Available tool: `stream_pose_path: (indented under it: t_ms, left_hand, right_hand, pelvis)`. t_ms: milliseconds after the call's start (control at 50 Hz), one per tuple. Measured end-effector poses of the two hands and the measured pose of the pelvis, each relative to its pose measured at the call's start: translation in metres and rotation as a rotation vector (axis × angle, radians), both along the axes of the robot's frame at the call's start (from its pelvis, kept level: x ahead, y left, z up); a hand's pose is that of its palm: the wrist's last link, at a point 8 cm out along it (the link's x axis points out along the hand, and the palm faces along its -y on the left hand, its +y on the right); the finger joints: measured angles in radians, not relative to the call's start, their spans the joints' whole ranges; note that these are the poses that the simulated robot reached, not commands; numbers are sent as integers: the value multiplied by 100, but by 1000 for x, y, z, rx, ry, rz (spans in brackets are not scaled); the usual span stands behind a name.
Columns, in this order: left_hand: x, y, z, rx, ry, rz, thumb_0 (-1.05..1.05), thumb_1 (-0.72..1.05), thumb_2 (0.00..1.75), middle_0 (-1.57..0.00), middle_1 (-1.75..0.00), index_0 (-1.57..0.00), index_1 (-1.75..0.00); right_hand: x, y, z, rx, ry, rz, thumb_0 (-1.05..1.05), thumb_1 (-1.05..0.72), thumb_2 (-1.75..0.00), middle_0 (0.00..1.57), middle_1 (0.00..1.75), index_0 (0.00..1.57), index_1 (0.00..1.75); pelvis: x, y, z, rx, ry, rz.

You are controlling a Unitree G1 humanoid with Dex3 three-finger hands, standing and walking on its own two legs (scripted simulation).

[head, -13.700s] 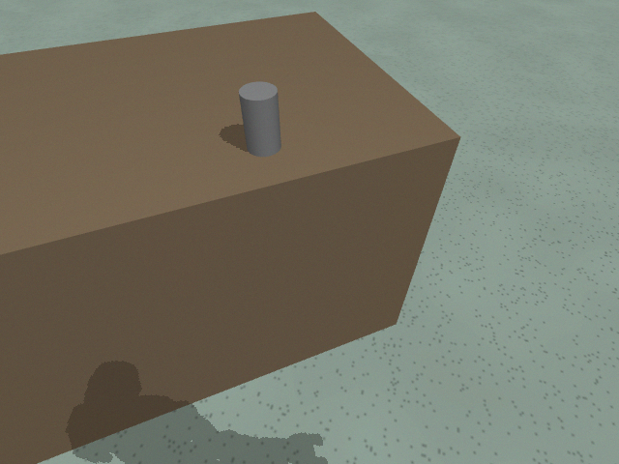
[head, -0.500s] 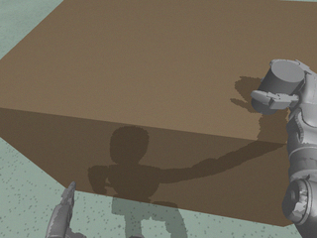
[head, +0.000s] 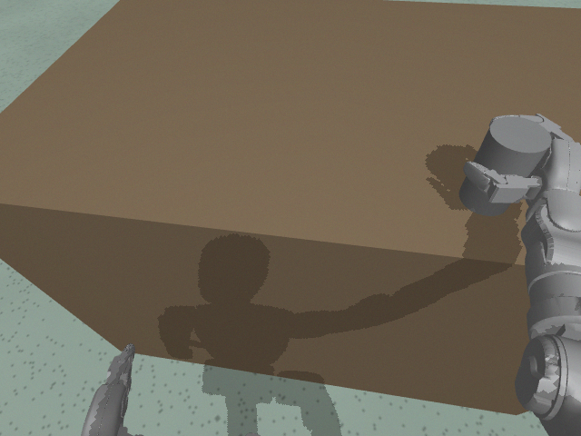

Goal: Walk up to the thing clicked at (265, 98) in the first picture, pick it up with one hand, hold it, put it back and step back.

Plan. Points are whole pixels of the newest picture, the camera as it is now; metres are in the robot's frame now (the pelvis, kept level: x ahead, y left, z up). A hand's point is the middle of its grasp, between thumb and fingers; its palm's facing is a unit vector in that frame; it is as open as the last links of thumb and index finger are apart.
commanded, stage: settle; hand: right
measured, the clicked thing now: (499, 169) +0.47 -0.22 +0.12
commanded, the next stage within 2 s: lift in 0.60 s
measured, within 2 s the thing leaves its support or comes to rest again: leaves its support in 0.04 s
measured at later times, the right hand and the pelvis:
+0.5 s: hand (511, 145) +0.47 -0.21 +0.17, palm faces +0.20 +0.98 -0.03, open 9.5 cm; pelvis +0.00 +0.00 +0.01, yaw +0 degrees
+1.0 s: hand (526, 135) +0.44 -0.20 +0.21, palm faces +0.19 +0.98 -0.03, open 9.5 cm; pelvis -0.01 +0.00 +0.01, yaw +0 degrees
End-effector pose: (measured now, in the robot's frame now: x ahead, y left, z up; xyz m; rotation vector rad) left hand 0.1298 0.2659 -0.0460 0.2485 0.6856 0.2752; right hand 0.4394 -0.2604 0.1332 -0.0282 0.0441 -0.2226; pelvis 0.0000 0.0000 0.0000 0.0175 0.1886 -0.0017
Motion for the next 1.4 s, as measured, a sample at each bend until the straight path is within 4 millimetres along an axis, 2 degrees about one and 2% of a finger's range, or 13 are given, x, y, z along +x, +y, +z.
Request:
stream_pose_path:
  t_ms: [100, 260, 440, 640, 880, 1000, 1120, 1260, 1400]
  left_hand:
    - [2, -5, -9, -27, 24, 1, -2, -54, 6, -6, -6, -6, -6]
    - [17, -3, 10, -11, -68, -8, -2, -55, 7, -6, -6, -5, -6]
    - [2, -2, -2, -32, -11, 8, -1, -55, 7, -5, -6, -5, -6]
    - [4, 1, 11, -10, -73, 13, -2, -55, 7, -5, -5, -5, -6]
    - [-9, -8, -6, -52, -17, 18, -2, -54, 6, -5, -6, -6, -6]
    - [-2, -9, -3, -52, -47, 14, -2, -53, 5, -5, -6, -6, -6]
    - [8, -7, 8, -41, -110, 3, -2, -53, 5, -5, -6, -6, -6]
    - [10, -6, 0, -75, -100, -8, -2, -52, 4, -4, -6, -5, -5]
    - [11, -10, -4, -121, -112, -29, -2, -51, 4, -4, -6, -5, -5]
  right_hand:
    - [0, 1, 9, -8, -4, -2, 1, 28, -103, 73, 94, 77, 95]
    - [-2, 6, 31, 15, -24, 5, 1, 29, -104, 73, 95, 77, 96]
    - [-3, 3, 35, -8, -5, 9, 1, 29, -105, 73, 95, 77, 96]
    - [-13, 11, 46, 24, -20, 26, 1, 29, -105, 73, 96, 76, 97]
    - [-22, 8, 62, -9, -31, 21, 1, 29, -105, 73, 96, 76, 97]
    - [-31, 13, 73, -4, -44, 28, 1, 29, -105, 73, 97, 76, 97]
    - [-46, 16, 95, -2, -95, 27, 1, 30, -105, 73, 97, 76, 98]
    - [-67, 21, 122, -30, -125, 39, 1, 30, -105, 73, 97, 76, 98]
    - [-90, 30, 139, -22, -113, 48, 1, 30, -105, 73, 97, 76, 98]
  pelvis:
    - [0, -1, 2, -3, -10, -1]
    - [4, 2, 7, -8, -39, -3]
    - [-1, 1, 8, -10, -49, -2]
    - [-5, 1, 11, -12, -74, 2]
    - [-12, 0, 12, -14, -82, 5]
    - [-9, -1, 14, -15, -99, 4]
    - [-6, 0, 16, -16, -128, 1]
    - [-9, 2, 17, -16, -155, -3]
    - [-13, 6, 18, -23, -183, -11]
